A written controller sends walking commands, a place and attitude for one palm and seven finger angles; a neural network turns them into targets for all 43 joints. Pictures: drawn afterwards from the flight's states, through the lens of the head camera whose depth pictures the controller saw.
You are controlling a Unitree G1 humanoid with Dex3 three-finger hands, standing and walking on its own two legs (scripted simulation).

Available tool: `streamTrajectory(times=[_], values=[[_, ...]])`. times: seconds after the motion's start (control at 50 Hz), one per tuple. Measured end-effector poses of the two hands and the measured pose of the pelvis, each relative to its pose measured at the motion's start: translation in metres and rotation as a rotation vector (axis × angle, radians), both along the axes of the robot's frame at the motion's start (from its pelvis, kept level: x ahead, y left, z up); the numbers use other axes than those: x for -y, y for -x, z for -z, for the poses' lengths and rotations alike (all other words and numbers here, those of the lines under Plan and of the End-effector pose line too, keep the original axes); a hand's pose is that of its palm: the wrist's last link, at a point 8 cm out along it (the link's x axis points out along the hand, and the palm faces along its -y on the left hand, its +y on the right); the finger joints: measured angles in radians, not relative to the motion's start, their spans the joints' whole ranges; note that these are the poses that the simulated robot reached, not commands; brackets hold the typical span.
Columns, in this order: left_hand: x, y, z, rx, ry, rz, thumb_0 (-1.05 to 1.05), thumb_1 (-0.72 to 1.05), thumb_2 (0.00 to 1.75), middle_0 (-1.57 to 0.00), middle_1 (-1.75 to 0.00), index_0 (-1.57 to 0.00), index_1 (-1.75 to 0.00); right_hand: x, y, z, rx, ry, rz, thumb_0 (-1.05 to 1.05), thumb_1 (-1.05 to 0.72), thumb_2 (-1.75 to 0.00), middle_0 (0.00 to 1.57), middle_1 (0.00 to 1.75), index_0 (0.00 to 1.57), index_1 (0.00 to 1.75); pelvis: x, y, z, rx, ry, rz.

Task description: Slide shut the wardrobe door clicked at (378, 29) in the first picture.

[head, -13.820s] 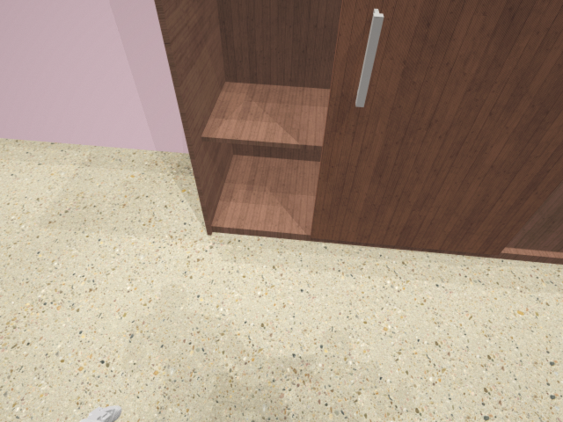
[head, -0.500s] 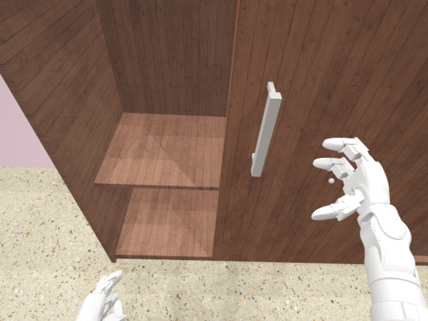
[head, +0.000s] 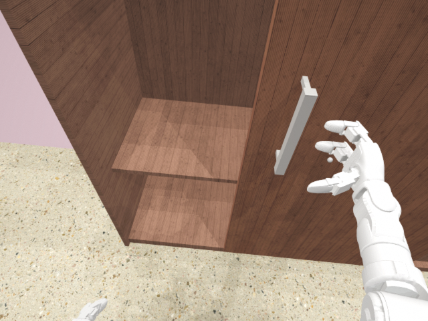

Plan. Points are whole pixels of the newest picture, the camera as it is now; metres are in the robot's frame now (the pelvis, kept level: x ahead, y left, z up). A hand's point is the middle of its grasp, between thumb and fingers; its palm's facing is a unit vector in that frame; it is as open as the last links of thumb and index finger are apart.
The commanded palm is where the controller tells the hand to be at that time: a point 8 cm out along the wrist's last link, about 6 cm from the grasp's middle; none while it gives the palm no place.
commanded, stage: move the hooked fingers beside the handle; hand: right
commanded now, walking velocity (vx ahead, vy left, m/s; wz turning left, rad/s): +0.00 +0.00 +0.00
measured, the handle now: (290, 130) +0.50 -0.10 +0.10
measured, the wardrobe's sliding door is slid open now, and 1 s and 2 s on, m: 0.45 0.45 0.45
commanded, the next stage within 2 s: feel for the door with the fingertips in 0.96 s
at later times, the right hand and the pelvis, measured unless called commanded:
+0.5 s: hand (331, 153) +0.43 -0.17 +0.11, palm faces +0.00 +1.00 -0.03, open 14.0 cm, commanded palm +0.41 -0.22 +0.11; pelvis +0.01 +0.00 +0.00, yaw +0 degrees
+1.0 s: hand (328, 151) +0.43 -0.16 +0.11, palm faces -0.02 +1.00 -0.01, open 14.0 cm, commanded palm +0.41 -0.21 +0.11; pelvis +0.01 -0.01 +0.00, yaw +1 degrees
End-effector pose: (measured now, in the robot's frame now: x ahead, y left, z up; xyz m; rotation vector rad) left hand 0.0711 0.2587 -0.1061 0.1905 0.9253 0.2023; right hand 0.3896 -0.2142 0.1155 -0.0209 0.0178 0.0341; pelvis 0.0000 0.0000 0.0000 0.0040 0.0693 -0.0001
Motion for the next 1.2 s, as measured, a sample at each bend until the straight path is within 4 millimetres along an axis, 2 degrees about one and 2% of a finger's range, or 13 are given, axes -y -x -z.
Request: streamTrajectory(times=[0.18, 0.3, 0.36, 0.56, 0.74, 0.88, 0.98, 1.08, 1.2], values=[[-0.005, 0.005, 0.004, -0.045, 0.01, -0.016, 0.01, 0.9, 0.9, -0.2, -0.3, -0.2, -0.3, -0.005, -0.017, -0.007, 0.026, 0.013, 0.011, -0.01, 0.5, -0.3, 0.3, 1.2, 0.3, 1.2, -0.005, -0.005, 0.001, -0.014, 0.001, -0.002], [-0.005, 0.003, 0.006, -0.059, 0.015, -0.019, 0.01, 0.9, 0.9, -0.2, -0.3, -0.2, -0.3, -0.009, -0.023, 0.004, -0.013, -0.013, 0.008, -0.01, 0.5, -0.3, 0.3, 1.2, 0.3, 1.2, -0.005, -0.007, 0.002, -0.03, 0.003, -0.007], [-0.004, 0.002, 0.005, -0.056, 0.015, -0.022, 0.01, 0.9, 0.9, -0.2, -0.3, -0.2, -0.3, -0.007, -0.022, 0.008, -0.011, -0.007, 0.02, -0.01, 0.5, -0.3, 0.3, 1.2, 0.3, 1.2, -0.004, -0.008, 0.002, -0.034, 0.004, -0.012], [0.003, -0.009, 0.003, -0.048, 0.008, -0.006, 0.01, 0.9, 0.9, -0.2, -0.3, -0.2, -0.3, 0.008, -0.019, 0.002, 0.011, -0.001, 0.025, -0.01, 0.5, -0.3, 0.3, 1.2, 0.3, 1.2, 0.001, -0.01, 0.003, -0.024, -0.003, -0.001], [0.012, -0.013, 0.003, -0.034, 0.009, 0.005, 0.01, 0.9, 0.9, -0.2, -0.3, -0.2, -0.3, -0.003, -0.023, 0.009, 0.002, -0.027, 0.001, -0.01, 0.5, -0.3, 0.3, 1.2, 0.3, 1.2, 0.01, -0.007, 0.004, -0.035, -0.006, -0.001], [0.019, -0.005, 0.003, -0.042, 0.02, -0.007, 0.01, 0.9, 0.9, -0.2, -0.3, -0.2, -0.3, 0.0, -0.028, 0.004, 0.023, 0.0, 0.021, -0.01, 0.5, -0.3, 0.3, 1.2, 0.3, 1.2, 0.013, -0.007, 0.005, -0.037, -0.007, -0.008], [0.022, 0.002, 0.006, -0.059, 0.032, -0.012, 0.01, 0.9, 0.9, -0.2, -0.3, -0.2, -0.3, 0.002, -0.026, 0.002, 0.021, -0.006, 0.015, -0.01, 0.5, -0.3, 0.3, 1.2, 0.3, 1.2, 0.015, -0.008, 0.004, -0.035, -0.008, -0.01], [0.021, 0.005, 0.007, -0.067, 0.032, -0.01, 0.01, 0.9, 0.9, -0.2, -0.3, -0.2, -0.3, -0.001, -0.021, 0.012, -0.009, -0.013, 0.009, -0.01, 0.5, -0.3, 0.3, 1.2, 0.3, 1.2, 0.015, -0.007, 0.005, -0.033, -0.01, -0.007], [0.019, 0.003, 0.007, -0.057, 0.027, -0.004, 0.01, 0.9, 0.9, -0.2, -0.3, -0.2, -0.3, -0.013, -0.016, 0.011, 0.022, -0.009, 0.001, -0.01, 0.5, -0.3, 0.3, 1.2, 0.3, 1.2, 0.014, -0.004, 0.005, -0.031, -0.01, -0.004]])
